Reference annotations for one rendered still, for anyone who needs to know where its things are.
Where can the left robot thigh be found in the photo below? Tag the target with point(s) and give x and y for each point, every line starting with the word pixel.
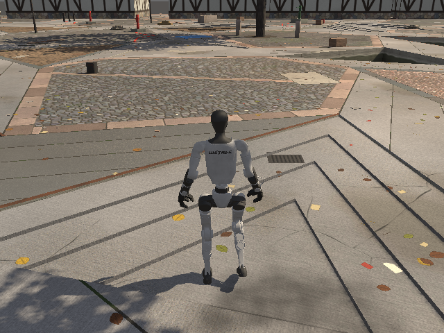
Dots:
pixel 205 209

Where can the robot left upper arm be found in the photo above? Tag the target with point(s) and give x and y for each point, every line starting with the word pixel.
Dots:
pixel 198 148

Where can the robot right forearm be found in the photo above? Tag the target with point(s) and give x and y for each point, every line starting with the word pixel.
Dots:
pixel 254 182

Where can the robot left forearm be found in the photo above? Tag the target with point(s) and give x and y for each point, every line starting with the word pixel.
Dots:
pixel 186 185

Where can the right robot hand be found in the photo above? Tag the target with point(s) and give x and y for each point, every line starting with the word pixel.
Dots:
pixel 259 195

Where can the robot right foot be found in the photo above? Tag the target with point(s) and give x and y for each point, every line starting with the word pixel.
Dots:
pixel 242 271

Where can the left robot hand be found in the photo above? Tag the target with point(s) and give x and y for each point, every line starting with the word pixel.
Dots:
pixel 184 198

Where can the robot right upper arm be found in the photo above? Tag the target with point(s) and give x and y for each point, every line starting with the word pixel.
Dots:
pixel 245 157

